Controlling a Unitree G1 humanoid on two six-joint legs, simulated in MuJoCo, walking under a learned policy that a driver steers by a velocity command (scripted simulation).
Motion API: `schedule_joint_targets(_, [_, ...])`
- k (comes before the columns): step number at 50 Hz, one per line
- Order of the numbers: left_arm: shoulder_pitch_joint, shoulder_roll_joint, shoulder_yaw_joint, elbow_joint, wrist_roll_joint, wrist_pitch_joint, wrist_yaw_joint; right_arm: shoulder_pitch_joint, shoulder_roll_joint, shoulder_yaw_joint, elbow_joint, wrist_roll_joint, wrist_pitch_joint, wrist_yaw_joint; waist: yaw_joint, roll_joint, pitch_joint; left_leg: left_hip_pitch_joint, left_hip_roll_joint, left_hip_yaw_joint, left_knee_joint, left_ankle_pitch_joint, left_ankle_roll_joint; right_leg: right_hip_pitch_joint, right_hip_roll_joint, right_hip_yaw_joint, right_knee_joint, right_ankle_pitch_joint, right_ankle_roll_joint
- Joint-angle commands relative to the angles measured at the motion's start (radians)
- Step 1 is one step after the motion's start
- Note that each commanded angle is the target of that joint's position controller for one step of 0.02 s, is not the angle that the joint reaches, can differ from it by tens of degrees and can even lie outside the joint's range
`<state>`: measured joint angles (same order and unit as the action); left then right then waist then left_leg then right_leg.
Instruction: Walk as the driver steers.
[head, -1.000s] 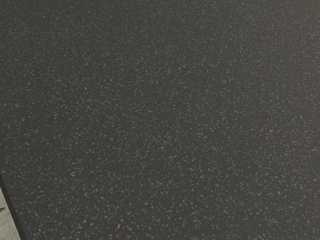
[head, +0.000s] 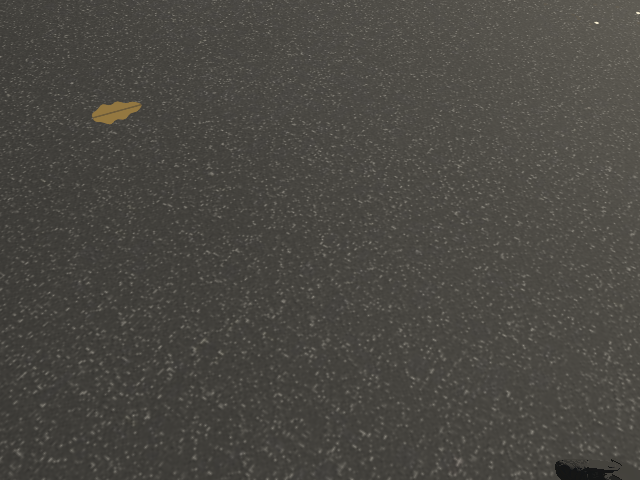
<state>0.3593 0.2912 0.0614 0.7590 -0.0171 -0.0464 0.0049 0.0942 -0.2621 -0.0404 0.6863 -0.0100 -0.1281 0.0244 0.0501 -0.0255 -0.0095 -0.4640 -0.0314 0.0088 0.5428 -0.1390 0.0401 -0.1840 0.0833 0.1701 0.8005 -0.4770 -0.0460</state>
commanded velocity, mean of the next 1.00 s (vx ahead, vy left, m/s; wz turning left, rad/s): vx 0.13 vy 0.00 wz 0.32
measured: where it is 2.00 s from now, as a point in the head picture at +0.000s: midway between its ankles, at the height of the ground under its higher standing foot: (307, 457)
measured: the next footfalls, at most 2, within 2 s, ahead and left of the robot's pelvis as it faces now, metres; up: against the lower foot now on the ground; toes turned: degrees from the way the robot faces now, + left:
right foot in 0.40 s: +0.30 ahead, -0.10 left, +0.00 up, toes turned +13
left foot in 0.80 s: +0.18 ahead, +0.15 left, +0.00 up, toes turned +23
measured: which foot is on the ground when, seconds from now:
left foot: down 0.00-0.40, up 0.42-0.78, down 0.80-1.00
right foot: up 0.00-0.38, down 0.40-0.80, up 0.82-1.00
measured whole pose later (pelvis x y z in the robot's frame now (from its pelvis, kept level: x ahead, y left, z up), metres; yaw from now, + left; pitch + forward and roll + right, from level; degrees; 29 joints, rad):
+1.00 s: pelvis +0.17 +0.04 +0.02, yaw +23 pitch +1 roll -1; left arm 0.18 0.31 0.09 0.80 0.00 0.03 0.03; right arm 0.18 -0.23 -0.03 0.68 -0.02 0.01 -0.01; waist 0.01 -0.05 0.02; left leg -0.26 -0.02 0.00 0.46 -0.22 0.05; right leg -0.48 -0.04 0.01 0.98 -0.36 0.07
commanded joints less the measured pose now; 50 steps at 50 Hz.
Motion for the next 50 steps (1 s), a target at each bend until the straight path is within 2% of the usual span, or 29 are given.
schedule_joint_targets(1, [0.0, 0.13, 0.014, -0.093, -0.02, -0.034, -0.004, 0.31, -0.162, -0.06, 0.021, 0.025, 0.007, -0.003, -0.148, 0.185, -0.159, 0.691, 0.399, -0.682, -0.247, -0.349, 0.241, -0.63, -0.057, 0.014, 0.517, -0.027, 0.009])
schedule_joint_targets(2, [-0.089, 0.125, 0.012, -0.116, -0.006, -0.035, -0.003, 0.235, -0.142, -0.048, 0.004, 0.013, 0.017, -0.005, -0.129, 0.106, -0.066, 0.548, 0.354, -0.556, -0.257, -0.203, 0.213, -0.611, -0.1, -0.042, 0.494, 0.05, 0.012])
schedule_joint_targets(3, [-0.131, 0.113, 0.013, -0.13, 0.016, -0.036, -0.002, 0.182, -0.122, -0.037, -0.001, 0.006, 0.022, -0.001, -0.099, 0.075, 0.007, 0.421, 0.311, -0.461, -0.269, 0.033, 0.21, -0.58, -0.123, -0.069, 0.428, 0.091, 0.022])
schedule_joint_targets(4, [-0.123, 0.104, 0.017, -0.131, 0.029, -0.036, -0.001, 0.153, -0.105, -0.028, -0.007, 0.002, 0.021, 0.0, -0.066, 0.084, 0.007, 0.352, 0.276, -0.387, -0.267, 0.261, 0.199, -0.512, -0.146, -0.076, 0.37, 0.11, 0.033])
schedule_joint_targets(6, [-0.078, 0.056, 0.007, -0.119, 0.035, -0.03, 0.001, 0.136, -0.1, -0.024, 0.004, 0.003, 0.021, 0.001, -0.029, 0.113, -0.032, 0.299, 0.226, -0.277, -0.253, 0.589, 0.198, -0.415, -0.143, -0.107, 0.256, 0.114, 0.065])
schedule_joint_targets(8, [-0.095, 0.027, -0.004, -0.121, 0.034, -0.027, 0.008, 0.137, -0.148, -0.039, 0.02, 0.006, 0.03, -0.012, -0.026, 0.123, -0.062, 0.278, 0.206, -0.212, -0.243, 0.735, 0.204, -0.362, -0.117, -0.133, 0.117, 0.167, 0.091])
schedule_joint_targets(11, [-0.17, 0.031, -0.006, -0.128, 0.027, -0.015, 0.014, 0.165, -0.199, -0.059, 0.036, 0.027, 0.061, -0.03, -0.05, 0.132, -0.093, 0.257, 0.179, -0.183, -0.22, 0.674, 0.176, -0.287, -0.076, -0.137, -0.043, 0.331, 0.102])
schedule_joint_targets(15, [-0.272, 0.049, 0.003, -0.155, 0.019, -0.004, 0.01, 0.204, -0.189, -0.062, 0.048, 0.039, 0.098, -0.047, -0.078, 0.145, -0.081, 0.276, 0.181, -0.259, -0.17, 0.471, 0.148, -0.261, -0.047, -0.105, -0.182, 0.373, 0.1])
schedule_joint_targets(18, [-0.239, 0.073, 0.019, -0.149, 0.02, -0.02, 0.002, 0.159, -0.181, -0.064, 0.022, 0.041, 0.116, -0.06, -0.036, 0.154, -0.076, 0.277, 0.159, -0.342, -0.09, 0.29, 0.111, -0.161, -0.046, -0.094, -0.355, 0.421, 0.07])
schedule_joint_targets(19, [-0.209, 0.091, 0.026, -0.143, 0.029, -0.029, 0.005, 0.153, -0.159, -0.059, 0.01, 0.038, 0.118, -0.061, -0.021, 0.134, -0.089, 0.242, 0.116, -0.339, -0.029, 0.211, 0.076, -0.064, -0.086, -0.087, -0.43, 0.537, 0.042])
schedule_joint_targets(20, [-0.152, 0.155, 0.041, -0.147, 0.049, -0.031, 0.017, 0.157, -0.103, -0.042, -0.017, 0.02, 0.113, -0.059, -0.018, 0.016, -0.172, 0.13, 0.05, -0.279, 0.152, 0.014, 0.027, 0.126, -0.269, 0.043, -0.397, 0.804, -0.03])
schedule_joint_targets(21, [-0.141, 0.181, 0.044, -0.157, 0.061, -0.012, 0.026, 0.302, -0.048, -0.027, -0.009, 0.005, 0.106, -0.054, -0.076, -0.222, -0.236, -0.09, -0.076, -0.168, 0.375, -0.562, -0.034, 0.32, -0.493, 0.252, -0.339, 1.151, -0.189])
schedule_joint_targets(22, [-0.111, 0.153, 0.044, -0.141, 0.042, 0.002, 0.021, 0.34, -0.13, -0.041, -0.003, 0.017, 0.107, -0.05, -0.062, -0.254, -0.284, -0.164, -0.028, -0.134, 0.551, -0.595, -0.07, 0.303, -0.567, 0.383, -0.387, 0.994, -0.272])
schedule_joint_targets(23, [-0.14, 0.101, 0.031, -0.153, 0.034, 0.007, 0.022, 0.288, -0.19, -0.063, 0.007, 0.028, 0.122, -0.054, -0.047, -0.141, -0.216, -0.196, 0.009, -0.13, 0.651, -0.516, -0.095, 0.248, -0.494, 0.297, -0.405, 0.83, -0.246])
schedule_joint_targets(24, [-0.188, 0.08, 0.024, -0.156, 0.034, 0.012, 0.022, 0.244, -0.194, -0.071, 0.005, 0.031, 0.142, -0.06, -0.052, -0.09, -0.162, -0.213, 0.028, -0.117, 0.682, -0.443, -0.111, 0.175, -0.432, 0.198, -0.421, 0.718, -0.206])
schedule_joint_targets(25, [-0.233, 0.07, 0.018, -0.162, 0.031, 0.017, 0.022, 0.231, -0.188, -0.074, 0.005, 0.03, 0.164, -0.065, -0.062, -0.083, -0.12, -0.194, 0.046, -0.114, 0.691, -0.395, -0.126, 0.094, -0.397, 0.132, -0.445, 0.648, -0.187])
schedule_joint_targets(27, [-0.276, 0.092, 0.024, -0.155, 0.042, 0.025, 0.024, 0.225, -0.141, -0.065, -0.012, 0.029, 0.186, -0.064, -0.081, -0.111, -0.069, -0.112, 0.05, -0.067, 0.652, -0.313, -0.139, -0.041, -0.339, 0.012, -0.495, 0.595, -0.175])
schedule_joint_targets(31, [-0.271, 0.11, 0.036, -0.134, 0.038, 0.031, 0.035, 0.159, -0.096, -0.049, -0.061, 0.023, 0.184, -0.051, -0.059, -0.128, -0.093, -0.047, 0.076, -0.03, 0.455, -0.252, -0.131, -0.022, -0.353, -0.079, -0.504, 0.609, -0.194])
schedule_joint_targets(35, [-0.265, 0.153, 0.052, -0.117, 0.024, 0.041, 0.03, 0.126, -0.116, -0.051, -0.093, 0.024, 0.183, -0.026, -0.044, -0.143, -0.115, 0.061, 0.081, 0.01, 0.279, -0.216, -0.093, -0.008, -0.392, -0.111, -0.491, 0.574, -0.187])
schedule_joint_targets(38, [-0.269, 0.16, 0.051, -0.096, -0.004, 0.047, 0.025, 0.175, -0.113, -0.056, -0.082, 0.016, 0.183, -0.014, -0.082, -0.124, -0.106, 0.202, 0.039, 0.049, 0.032, -0.108, -0.032, -0.036, -0.376, -0.132, -0.415, 0.491, -0.135])
schedule_joint_targets(39, [-0.24, 0.134, 0.044, -0.076, -0.01, 0.049, 0.023, 0.205, -0.125, -0.062, -0.067, 0.01, 0.181, -0.016, -0.089, -0.095, -0.099, 0.29, 0.018, 0.042, -0.065, -0.046, -0.004, -0.089, -0.341, -0.163, -0.356, 0.417, -0.085])
schedule_joint_targets(40, [-0.192, 0.079, 0.028, -0.061, 0.008, 0.049, 0.015, 0.217, -0.182, -0.075, -0.073, 0.005, 0.179, -0.025, -0.068, 0.071, -0.087, 0.395, 0.136, -0.133, -0.166, 0.13, 0.045, -0.214, -0.263, -0.256, -0.185, 0.242, 0.012])
schedule_joint_targets(41, [-0.201, 0.037, 0.011, -0.105, 0.049, 0.045, 0.008, 0.174, -0.283, -0.088, -0.11, -0.004, 0.179, -0.037, -0.039, 0.366, -0.057, 0.424, 0.392, -0.442, -0.207, 0.349, 0.207, -0.452, -0.118, -0.318, 0.041, -0.14, 0.107])
schedule_joint_targets(42, [-0.291, 0.106, 0.034, -0.113, 0.038, 0.046, 0.02, 0.203, -0.242, -0.077, -0.112, -0.035, 0.159, -0.032, -0.124, 0.26, -0.086, 0.321, 0.425, -0.458, -0.231, 0.294, 0.29, -0.441, -0.126, -0.175, 0.22, -0.179, 0.107])
schedule_joint_targets(43, [-0.286, 0.122, 0.043, -0.103, 0.016, 0.053, 0.025, 0.163, -0.218, -0.065, -0.104, -0.039, 0.141, -0.029, -0.094, 0.209, -0.065, 0.289, 0.367, -0.377, -0.232, 0.241, 0.257, -0.434, -0.134, -0.143, 0.288, -0.113, 0.095])
schedule_joint_targets(45, [-0.223, 0.115, 0.049, -0.051, 0.022, 0.07, 0.036, 0.06, -0.161, -0.048, -0.104, -0.006, 0.124, -0.03, -0.047, 0.171, -0.053, 0.284, 0.279, -0.27, -0.221, 0.191, 0.17, -0.425, -0.146, -0.127, 0.296, 0.02, 0.1])
schedule_joint_targets(46, [-0.202, 0.11, 0.05, -0.038, 0.026, 0.073, 0.038, 0.036, -0.136, -0.036, -0.101, -0.002, 0.121, -0.035, -0.031, 0.172, -0.057, 0.26, 0.257, -0.233, -0.217, 0.255, 0.162, -0.38, -0.142, -0.129, 0.312, 0.07, 0.11])
schedule_joint_targets(48, [-0.151, 0.075, 0.039, -0.006, 0.016, 0.073, 0.031, 0.022, -0.06, -0.009, -0.084, -0.013, 0.114, -0.039, -0.011, 0.158, -0.087, 0.266, 0.227, -0.155, -0.213, 0.283, 0.152, -0.297, -0.146, -0.128, 0.245, 0.14, 0.124])
schedule_joint_targets(50, [-0.172, 0.041, 0.021, 0.002, 0.011, 0.072, 0.021, 0.023, -0.049, -0.005, -0.061, -0.019, 0.11, -0.041, -0.032, 0.161, -0.071, 0.281, 0.212, -0.118, -0.212, 0.227, 0.14, -0.23, -0.161, -0.13, 0.06, 0.164, 0.128])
